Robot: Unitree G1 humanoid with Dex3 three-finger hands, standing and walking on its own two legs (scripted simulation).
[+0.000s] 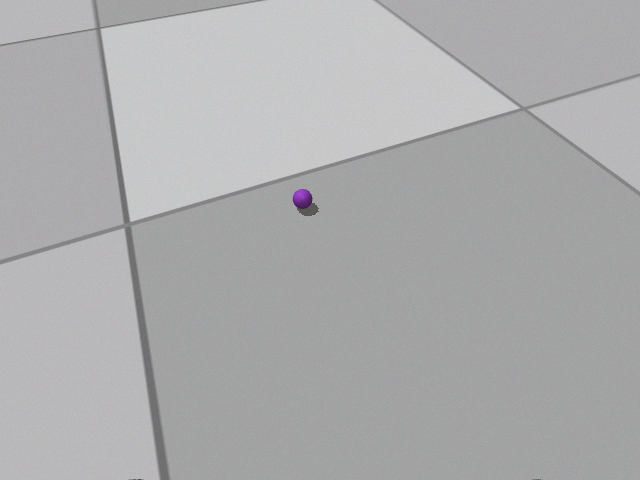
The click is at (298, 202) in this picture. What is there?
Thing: free ball
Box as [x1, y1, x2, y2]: [293, 189, 311, 208]
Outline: 299,189 293,195 293,202 296,206 304,208 310,204 311,195 307,190
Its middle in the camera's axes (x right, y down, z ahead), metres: -0.08 -0.18 +1.70
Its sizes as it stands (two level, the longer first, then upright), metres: 0.088 0.088 0.088
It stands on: the floor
